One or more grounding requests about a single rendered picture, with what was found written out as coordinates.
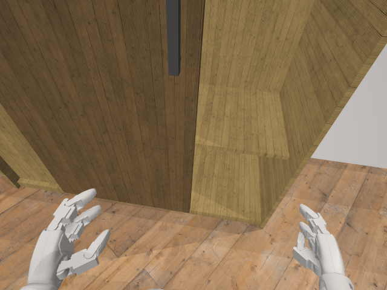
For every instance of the right robot hand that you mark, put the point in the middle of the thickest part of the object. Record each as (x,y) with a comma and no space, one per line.
(326,257)

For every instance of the handle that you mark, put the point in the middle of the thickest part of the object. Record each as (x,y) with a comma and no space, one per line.
(173,22)

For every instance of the wardrobe door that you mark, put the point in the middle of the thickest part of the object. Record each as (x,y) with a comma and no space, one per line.
(87,84)
(17,152)

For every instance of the left robot hand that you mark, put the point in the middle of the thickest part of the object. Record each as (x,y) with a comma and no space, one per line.
(56,242)

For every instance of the right robot forearm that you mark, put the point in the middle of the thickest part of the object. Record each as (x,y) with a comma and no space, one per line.
(335,281)

